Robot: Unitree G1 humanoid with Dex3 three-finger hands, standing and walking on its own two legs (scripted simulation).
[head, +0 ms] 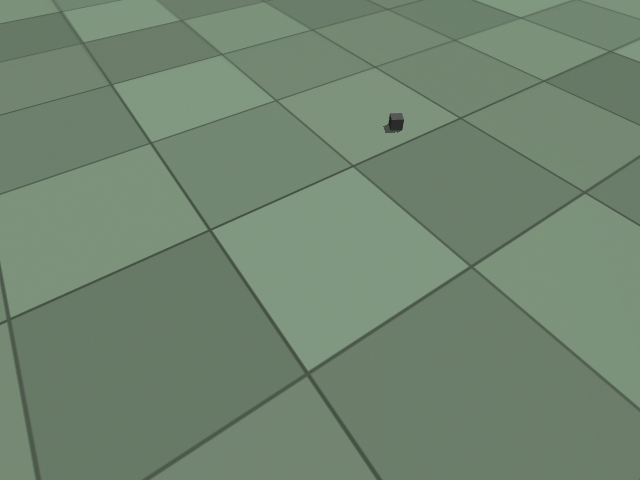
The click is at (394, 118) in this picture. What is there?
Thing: cube
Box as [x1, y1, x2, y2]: [389, 113, 403, 130]
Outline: 390,113 390,130 401,129 403,122 401,113
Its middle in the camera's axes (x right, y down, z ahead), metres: +0.40 -0.65 +2.20
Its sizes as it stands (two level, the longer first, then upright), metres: 0.066 0.066 0.066
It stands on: the floor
